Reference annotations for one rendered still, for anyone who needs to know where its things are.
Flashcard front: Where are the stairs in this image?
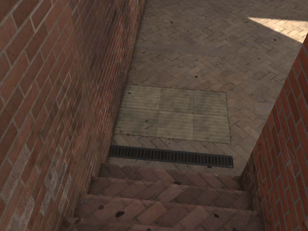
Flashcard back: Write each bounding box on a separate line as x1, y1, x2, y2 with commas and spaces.
60, 163, 265, 231

